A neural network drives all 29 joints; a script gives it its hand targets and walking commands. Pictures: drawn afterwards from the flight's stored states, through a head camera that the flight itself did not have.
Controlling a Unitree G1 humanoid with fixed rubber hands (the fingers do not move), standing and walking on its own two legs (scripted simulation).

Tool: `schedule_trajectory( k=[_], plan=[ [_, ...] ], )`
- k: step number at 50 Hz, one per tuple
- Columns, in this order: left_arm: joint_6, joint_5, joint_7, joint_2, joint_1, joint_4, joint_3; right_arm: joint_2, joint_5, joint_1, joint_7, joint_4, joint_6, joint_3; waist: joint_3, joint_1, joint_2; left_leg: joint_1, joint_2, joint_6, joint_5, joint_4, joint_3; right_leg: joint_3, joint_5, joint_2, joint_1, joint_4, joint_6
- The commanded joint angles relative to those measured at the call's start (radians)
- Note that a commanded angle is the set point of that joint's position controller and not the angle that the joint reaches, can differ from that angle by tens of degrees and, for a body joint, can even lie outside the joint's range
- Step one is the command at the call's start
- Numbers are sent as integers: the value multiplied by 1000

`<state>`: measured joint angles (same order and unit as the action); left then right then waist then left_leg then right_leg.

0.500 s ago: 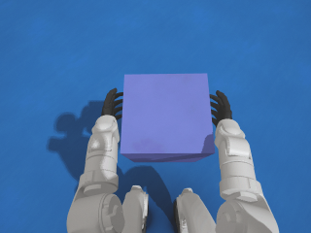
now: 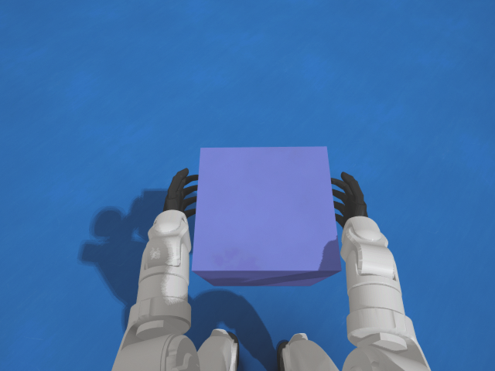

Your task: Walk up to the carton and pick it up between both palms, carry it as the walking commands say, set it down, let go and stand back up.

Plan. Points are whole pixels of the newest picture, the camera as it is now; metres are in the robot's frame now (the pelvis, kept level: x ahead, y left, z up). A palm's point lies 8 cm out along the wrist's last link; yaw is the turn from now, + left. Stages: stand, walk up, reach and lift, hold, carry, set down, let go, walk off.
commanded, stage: reach and lift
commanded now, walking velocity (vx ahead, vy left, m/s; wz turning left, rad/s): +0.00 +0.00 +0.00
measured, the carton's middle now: (262, 225) +0.38 -0.01 -0.10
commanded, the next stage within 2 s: none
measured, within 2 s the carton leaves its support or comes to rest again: neither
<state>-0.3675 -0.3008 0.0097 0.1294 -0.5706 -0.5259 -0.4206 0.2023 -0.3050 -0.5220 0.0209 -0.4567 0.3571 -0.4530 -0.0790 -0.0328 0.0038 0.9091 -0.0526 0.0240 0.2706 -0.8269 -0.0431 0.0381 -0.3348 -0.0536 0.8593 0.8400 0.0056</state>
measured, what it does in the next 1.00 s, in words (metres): rises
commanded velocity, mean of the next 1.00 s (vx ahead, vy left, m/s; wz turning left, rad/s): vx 0.00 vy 0.00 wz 0.00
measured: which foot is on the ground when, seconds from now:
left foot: down 0.00-1.00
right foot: down 0.00-1.00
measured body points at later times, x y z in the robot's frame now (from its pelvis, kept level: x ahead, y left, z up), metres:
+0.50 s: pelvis +0.02 +0.00 +0.04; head +0.06 +0.01 +0.49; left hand +0.37 +0.15 +0.03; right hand +0.35 -0.16 +0.04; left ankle +0.06 +0.10 -0.69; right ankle +0.03 -0.12 -0.69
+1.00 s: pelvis +0.03 +0.00 +0.05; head -0.01 +0.01 +0.50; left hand +0.35 +0.14 +0.09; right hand +0.34 -0.16 +0.10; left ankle +0.06 +0.10 -0.69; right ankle +0.03 -0.12 -0.69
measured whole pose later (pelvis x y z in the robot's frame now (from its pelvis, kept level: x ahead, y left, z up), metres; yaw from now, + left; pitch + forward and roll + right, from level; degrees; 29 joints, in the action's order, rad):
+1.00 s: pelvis +0.03 +0.00 +0.05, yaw +0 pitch -6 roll +0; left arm -0.67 -0.28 -0.01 0.15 -0.33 -0.35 -0.28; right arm 0.17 -0.28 -0.33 0.02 -0.32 0.69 -0.28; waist -0.01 -0.03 0.02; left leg 0.13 -0.05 0.03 0.19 -0.42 -0.05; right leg 0.06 -0.24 -0.04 0.08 0.42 0.01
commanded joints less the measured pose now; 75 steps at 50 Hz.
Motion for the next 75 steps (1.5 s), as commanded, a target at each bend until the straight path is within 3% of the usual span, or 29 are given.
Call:
schedule_trajectory(
  k=[1,26,44,54,75],
  plan=[
    [10,142,242,1011,-468,-78,582,959,131,-517,227,-101,5,598,-577,1,-28,-488,-45,-6,-239,97,-49,32,240,-49,-224,-131,4],
    [-98,168,229,986,-312,11,617,941,142,-326,206,-42,111,608,-352,6,-17,-784,-19,-7,-261,345,-68,56,273,-23,-522,-380,13],
    [-254,254,232,947,-280,148,688,944,224,-283,187,84,276,674,-174,8,0,-932,-10,-3,-213,433,-71,63,247,-4,-680,-479,4],
    [-336,264,226,903,-282,216,686,901,237,-278,176,137,363,664,-89,-2,7,-967,-6,-2,-190,475,-71,70,239,7,-736,-529,-4],
    [-353,257,208,941,-299,247,693,863,237,-332,199,133,352,673,-90,20,-10,-962,6,-24,-154,474,-64,69,172,0,-741,-520,17]
  ],
)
